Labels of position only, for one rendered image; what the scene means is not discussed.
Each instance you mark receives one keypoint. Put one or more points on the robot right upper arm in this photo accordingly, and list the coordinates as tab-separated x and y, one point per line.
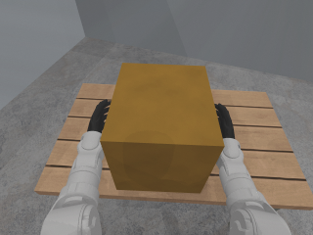
245	221

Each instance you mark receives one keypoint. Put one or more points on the robot left upper arm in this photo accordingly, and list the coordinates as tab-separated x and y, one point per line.
80	219

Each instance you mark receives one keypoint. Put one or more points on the robot left forearm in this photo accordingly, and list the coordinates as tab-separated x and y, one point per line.
85	174

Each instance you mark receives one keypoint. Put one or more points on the carton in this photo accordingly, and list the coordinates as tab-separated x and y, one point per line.
162	132

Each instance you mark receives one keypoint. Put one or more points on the table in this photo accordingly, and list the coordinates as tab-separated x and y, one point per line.
268	156

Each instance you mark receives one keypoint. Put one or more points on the right robot hand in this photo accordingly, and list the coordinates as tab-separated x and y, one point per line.
225	122

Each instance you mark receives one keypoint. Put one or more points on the left robot hand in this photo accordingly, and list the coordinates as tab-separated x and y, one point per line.
97	120

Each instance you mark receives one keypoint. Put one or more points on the robot right forearm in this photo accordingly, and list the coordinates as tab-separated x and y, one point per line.
237	184

